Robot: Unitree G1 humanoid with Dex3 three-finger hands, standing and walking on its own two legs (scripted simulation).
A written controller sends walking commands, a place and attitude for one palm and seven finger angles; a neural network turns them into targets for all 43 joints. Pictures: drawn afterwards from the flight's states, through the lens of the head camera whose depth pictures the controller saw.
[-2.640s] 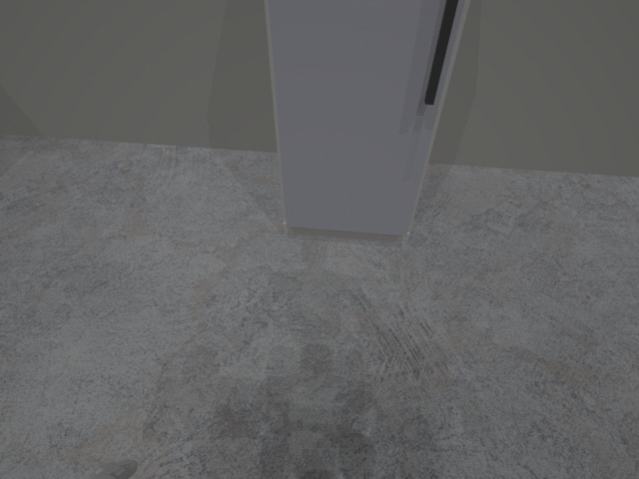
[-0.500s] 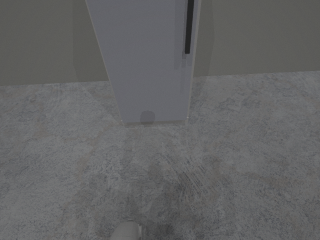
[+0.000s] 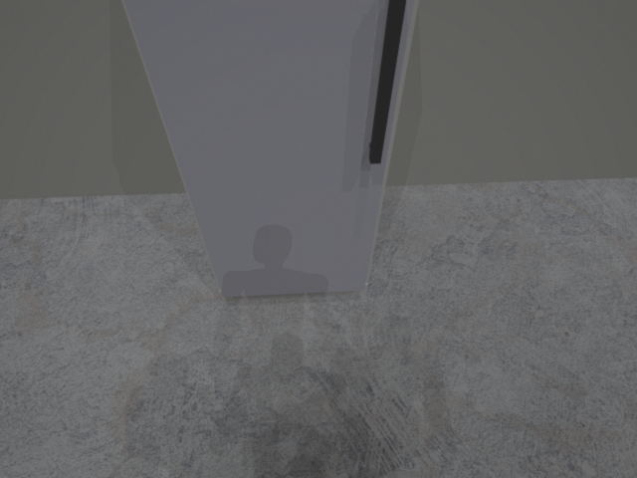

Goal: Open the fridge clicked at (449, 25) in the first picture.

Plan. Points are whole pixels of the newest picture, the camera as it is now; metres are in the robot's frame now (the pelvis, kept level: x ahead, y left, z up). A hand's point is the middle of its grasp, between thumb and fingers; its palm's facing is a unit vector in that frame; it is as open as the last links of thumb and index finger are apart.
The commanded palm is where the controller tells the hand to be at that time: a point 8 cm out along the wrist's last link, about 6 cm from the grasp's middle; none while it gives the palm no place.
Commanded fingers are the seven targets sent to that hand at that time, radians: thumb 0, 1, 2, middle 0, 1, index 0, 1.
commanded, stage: take the last steps up to it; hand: right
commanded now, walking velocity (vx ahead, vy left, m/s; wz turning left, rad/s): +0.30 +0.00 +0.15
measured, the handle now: (384, 75) +0.80 -0.08 +0.12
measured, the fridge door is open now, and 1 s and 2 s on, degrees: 0 0 0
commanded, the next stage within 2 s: come to a stop and stand still in 0.54 s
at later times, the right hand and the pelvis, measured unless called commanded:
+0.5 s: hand (455, 416) +0.26 -0.20 -0.17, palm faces -0.10 +0.98 -0.19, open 7.3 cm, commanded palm none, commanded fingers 0.00 -0.90 -0.90 0.20 0.30 0.20 0.30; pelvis +0.19 -0.02 +0.00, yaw +6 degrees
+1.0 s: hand (429, 369) +0.34 -0.17 -0.19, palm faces -0.02 +0.98 -0.19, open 7.3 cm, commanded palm none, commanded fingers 0.00 -0.90 -0.90 0.20 0.30 0.20 0.30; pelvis +0.28 +0.00 -0.01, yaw +6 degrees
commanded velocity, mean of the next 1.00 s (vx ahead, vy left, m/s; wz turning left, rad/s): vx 0.06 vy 0.00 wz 0.04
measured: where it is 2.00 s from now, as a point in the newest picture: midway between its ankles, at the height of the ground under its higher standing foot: outside the picture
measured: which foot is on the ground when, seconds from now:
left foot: down 0.00-0.14, up 0.16-0.56, down 0.58-0.96, up 0.98-1.00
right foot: up 0.00-0.10, down 0.12-0.58, up 0.60-0.92, down 0.94-1.00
